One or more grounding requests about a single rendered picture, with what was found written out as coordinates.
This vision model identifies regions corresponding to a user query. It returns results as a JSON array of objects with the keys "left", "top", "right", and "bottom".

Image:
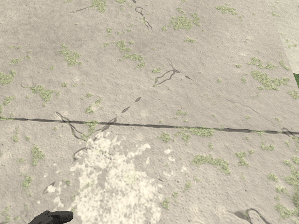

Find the robot left hand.
[{"left": 28, "top": 210, "right": 74, "bottom": 224}]

